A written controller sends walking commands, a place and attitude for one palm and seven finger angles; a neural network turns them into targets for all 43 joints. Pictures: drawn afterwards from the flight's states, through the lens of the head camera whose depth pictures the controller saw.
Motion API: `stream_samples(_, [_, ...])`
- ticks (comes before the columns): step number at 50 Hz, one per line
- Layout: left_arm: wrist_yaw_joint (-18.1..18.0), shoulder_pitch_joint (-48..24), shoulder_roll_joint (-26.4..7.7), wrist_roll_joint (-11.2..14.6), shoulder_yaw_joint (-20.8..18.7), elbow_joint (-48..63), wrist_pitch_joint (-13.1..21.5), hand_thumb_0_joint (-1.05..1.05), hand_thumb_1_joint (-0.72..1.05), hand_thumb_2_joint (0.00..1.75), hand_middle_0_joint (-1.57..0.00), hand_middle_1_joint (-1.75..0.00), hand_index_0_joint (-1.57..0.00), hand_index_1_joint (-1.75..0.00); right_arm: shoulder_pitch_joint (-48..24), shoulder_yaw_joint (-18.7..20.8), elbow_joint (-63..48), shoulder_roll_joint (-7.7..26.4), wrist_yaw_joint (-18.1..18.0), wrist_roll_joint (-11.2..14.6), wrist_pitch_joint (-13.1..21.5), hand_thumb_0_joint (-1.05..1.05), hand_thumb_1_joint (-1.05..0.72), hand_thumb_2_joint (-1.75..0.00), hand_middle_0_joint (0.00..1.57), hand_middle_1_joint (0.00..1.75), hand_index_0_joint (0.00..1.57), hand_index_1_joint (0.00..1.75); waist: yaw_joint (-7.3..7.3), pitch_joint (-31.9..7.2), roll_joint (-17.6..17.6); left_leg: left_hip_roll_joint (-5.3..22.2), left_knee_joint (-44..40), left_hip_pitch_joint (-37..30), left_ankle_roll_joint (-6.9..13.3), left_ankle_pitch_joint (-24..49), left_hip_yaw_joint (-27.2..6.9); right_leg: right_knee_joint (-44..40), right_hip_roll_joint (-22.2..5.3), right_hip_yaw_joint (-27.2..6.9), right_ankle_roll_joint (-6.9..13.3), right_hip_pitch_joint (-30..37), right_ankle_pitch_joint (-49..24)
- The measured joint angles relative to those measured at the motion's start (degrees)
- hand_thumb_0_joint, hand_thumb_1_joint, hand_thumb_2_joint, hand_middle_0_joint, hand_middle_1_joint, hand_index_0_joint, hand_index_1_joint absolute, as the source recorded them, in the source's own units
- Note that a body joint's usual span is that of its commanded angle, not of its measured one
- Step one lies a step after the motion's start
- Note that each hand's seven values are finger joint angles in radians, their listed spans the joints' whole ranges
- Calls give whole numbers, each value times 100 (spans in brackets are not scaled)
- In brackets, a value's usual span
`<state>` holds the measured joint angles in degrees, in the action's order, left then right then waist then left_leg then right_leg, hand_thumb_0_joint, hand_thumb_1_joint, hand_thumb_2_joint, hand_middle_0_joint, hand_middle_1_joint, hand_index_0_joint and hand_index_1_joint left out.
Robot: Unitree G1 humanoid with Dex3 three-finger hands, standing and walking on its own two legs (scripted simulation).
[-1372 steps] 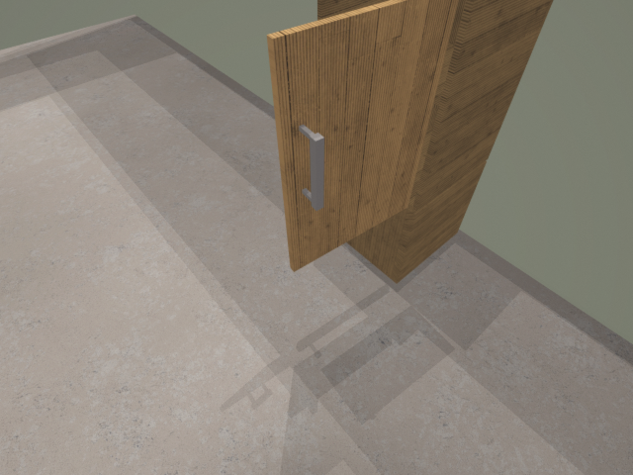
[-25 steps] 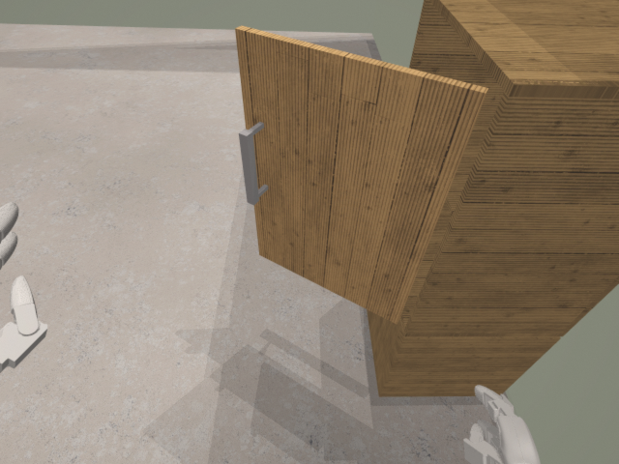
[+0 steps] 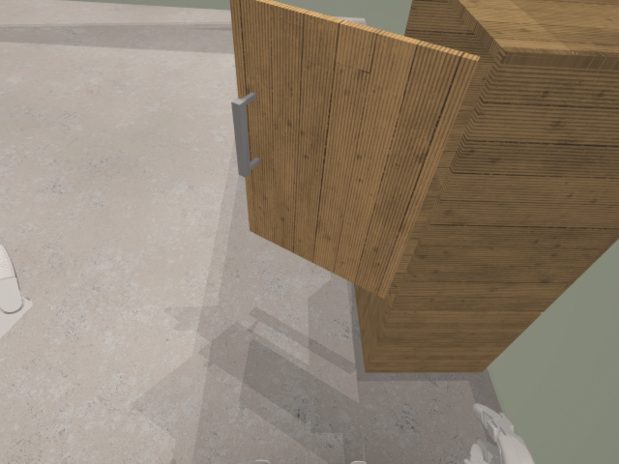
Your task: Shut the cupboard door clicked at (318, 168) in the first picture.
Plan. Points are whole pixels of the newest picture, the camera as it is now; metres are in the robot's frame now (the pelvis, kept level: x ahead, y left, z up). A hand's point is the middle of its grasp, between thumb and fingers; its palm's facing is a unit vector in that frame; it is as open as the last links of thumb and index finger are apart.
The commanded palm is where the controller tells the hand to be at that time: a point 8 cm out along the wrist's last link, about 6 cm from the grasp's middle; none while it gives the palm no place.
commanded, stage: step back with the hand held close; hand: left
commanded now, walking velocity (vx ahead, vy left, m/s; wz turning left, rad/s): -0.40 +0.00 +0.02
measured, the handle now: (247, 136) +0.72 +0.16 +0.03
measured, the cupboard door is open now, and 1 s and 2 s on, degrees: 58 58 58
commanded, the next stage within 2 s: stop stepping back and stand still in 0.62 s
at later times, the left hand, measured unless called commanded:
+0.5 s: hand out of the picture +0.16 +0.30 +0.21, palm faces +0.53 -0.77 -0.36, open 7.5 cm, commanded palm +0.10 +0.31 +0.21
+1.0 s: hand out of the picture +0.00 +0.30 +0.19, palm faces +0.65 -0.72 -0.26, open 7.4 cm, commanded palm -0.07 +0.31 +0.21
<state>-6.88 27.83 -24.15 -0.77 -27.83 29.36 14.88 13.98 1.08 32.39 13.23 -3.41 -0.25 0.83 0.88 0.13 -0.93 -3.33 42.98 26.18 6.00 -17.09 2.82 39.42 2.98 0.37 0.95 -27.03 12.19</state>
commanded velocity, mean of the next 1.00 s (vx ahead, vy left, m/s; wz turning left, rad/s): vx -0.19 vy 0.03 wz -0.02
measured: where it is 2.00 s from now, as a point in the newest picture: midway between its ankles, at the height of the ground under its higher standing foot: outside the picture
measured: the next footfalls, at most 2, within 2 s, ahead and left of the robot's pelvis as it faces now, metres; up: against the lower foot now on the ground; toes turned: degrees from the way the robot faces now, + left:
right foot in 0.70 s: -0.17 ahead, -0.06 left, +0.00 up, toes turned +0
left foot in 1.02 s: -0.20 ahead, +0.17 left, +0.00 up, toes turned +8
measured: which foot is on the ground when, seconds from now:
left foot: down 0.00-0.74, up 0.76-1.00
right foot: down 0.00-0.24, up 0.26-0.68, down 0.70-1.00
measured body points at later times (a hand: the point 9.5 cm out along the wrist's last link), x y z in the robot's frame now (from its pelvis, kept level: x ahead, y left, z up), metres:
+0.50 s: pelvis -0.04 +0.01 +0.03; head -0.01 +0.06 +0.48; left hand +0.13 +0.34 +0.22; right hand +0.16 -0.19 -0.04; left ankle +0.06 +0.06 -0.71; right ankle -0.24 -0.15 -0.64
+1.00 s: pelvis -0.19 +0.00 +0.02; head -0.24 -0.01 +0.47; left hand -0.04 +0.34 +0.21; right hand -0.08 -0.29 -0.08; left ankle -0.22 +0.16 -0.69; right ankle -0.25 -0.11 -0.71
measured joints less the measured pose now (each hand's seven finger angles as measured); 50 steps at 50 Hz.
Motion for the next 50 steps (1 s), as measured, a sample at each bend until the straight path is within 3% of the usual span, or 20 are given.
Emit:
stream_samples(5, [-51,16,-10,-4,11,-19,63,1,88,90,-21,-31,-21,-30,19,65,19,28,38,6,-10,1,-90,-90,20,30,20,30,79,-94,-46,11,137,194,-102,-454,20,-32,-86,87,30,-112,-39])
stream_samples(9, [-140,128,-28,83,123,72,47,1,88,90,-21,-31,-21,-30,1,83,68,30,81,18,-66,1,-90,-90,20,30,20,30,149,-94,-138,-4,-34,266,-223,-405,50,-241,-220,191,2,-119,-176])
stream_samples(12, [-191,331,-99,109,121,214,57,1,88,90,-21,-31,-21,-30,-2,43,55,16,47,38,-68,1,-90,-90,20,30,20,30,161,-72,-176,48,-250,268,-84,83,105,-369,-242,247,-55,-110,-263])
stream_samples(15, [-163,398,-173,78,42,263,55,1,88,90,-21,-31,-21,-30,13,45,76,-19,-43,16,51,1,-90,-90,20,30,20,30,159,-56,-44,130,-242,306,97,493,5,193,-15,49,-147,-41,65])
stream_samples(18, [-117,307,-123,79,-51,201,9,1,88,90,-21,-31,-21,-30,27,58,266,-130,-68,-51,171,1,-90,-90,20,30,20,30,20,-313,127,236,-419,344,99,478,-128,1218,259,-140,-198,354,681])
stream_samples(20, [-127,231,-44,139,-139,179,28,1,88,90,-21,-31,-21,-30,2,33,362,-230,-51,-95,282,1,-90,-90,20,30,20,30,-115,-528,168,328,-733,379,74,666,-128,1296,292,-150,-205,838,1045])
stream_samples(23, [-182,83,76,291,-153,173,84,1,88,90,-21,-31,-21,-30,-212,-80,467,-401,8,-119,516,1,-90,-90,20,30,20,30,-324,-701,50,454,-1387,438,29,1076,36,658,180,-188,-207,1494,1538])
stream_samples(27, [-130,-333,163,368,169,129,-4,1,89,90,-20,-30,-20,-30,-816,-187,462,-508,131,-129,813,1,-90,-90,20,30,20,30,-398,-385,16,662,-2122,520,-25,1726,214,-335,124,-181,-256,1907,1483])
stream_samples(32, [174,-420,-350,447,321,602,-226,2,89,90,-20,-30,-20,-30,-1403,-220,198,-611,274,-123,929,1,-90,-90,20,30,20,30,-153,199,-165,740,-2483,600,-62,2338,418,-489,131,-112,-254,1707,1502])
stream_samples(35, [319,57,-906,610,-87,1096,-226,2,89,90,-21,-31,-20,-30,-1395,-249,-60,-629,313,-153,818,0,-90,-90,20,30,20,30,43,278,-315,691,-2543,679,-127,2631,489,-906,158,138,-104,1651,1494])
stream_samples(36, [362,219,-1017,664,-211,1206,-198,2,89,90,-21,-31,-21,-30,-1341,-238,-127,-569,310,-151,739,0,-90,-90,20,30,20,30,115,302,-208,725,-2472,729,-193,2680,406,-999,234,253,61,1670,1245])
stream_samples(37, [398,377,-1086,704,-284,1286,-169,2,89,90,-21,-31,-21,-30,-1242,-209,-137,-494,294,-134,635,0,-90,-90,20,30,20,30,203,319,-42,776,-2242,813,-296,2324,257,-1026,329,412,156,1732,1126])
stream_samples(38, [398,589,-1181,731,-371,1352,-127,2,88,90,-21,-31,-21,-30,-1078,-185,-95,-444,272,-102,511,0,-90,-90,20,30,20,30,239,248,10,759,-1766,990,-495,1511,136,-1050,342,516,199,1782,1074])
stream_samples(40, [327,1098,-1290,720,-574,1385,-38,1,88,90,-22,-31,-22,-30,-589,-146,136,-405,242,-34,286,0,-90,-90,20,30,20,30,14,-164,-267,453,166,1404,-758,192,-207,-979,108,374,209,1751,1079])
stream_samples(42, [198,1439,-1088,656,-720,1183,-104,1,88,90,-22,-31,-22,-30,-87,-102,376,-349,167,4,49,1,-90,-90,20,30,20,30,-221,-682,-515,310,1531,1443,-831,-99,-306,-1078,-121,115,197,1736,1024])
stream_samples(44, [16,1181,-703,562,-618,615,-261,1,88,90,-22,-31,-22,-30,323,-55,512,-189,25,25,-52,1,-90,-90,20,30,20,30,-353,-1001,-520,416,1729,1069,-817,-265,-277,-1243,-284,26,136,1777,906])
stream_samples(46, [-173,415,-215,455,-337,-223,-420,0,88,90,-22,-31,-22,-30,595,19,628,58,-112,48,8,1,-90,-90,20,30,20,30,-384,-1073,-328,591,1233,511,-731,-410,-277,-1252,-391,133,47,1788,847])
stream_samples(50, [-421,-826,716,326,437,-1435,-904,1,89,90,-20,-30,-20,-30,806,167,911,494,-263,83,136,1,-90,-90,20,30,20,30,-249,-953,155,796,-253,-668,-532,-274,-249,-943,-572,608,-116,1696,951])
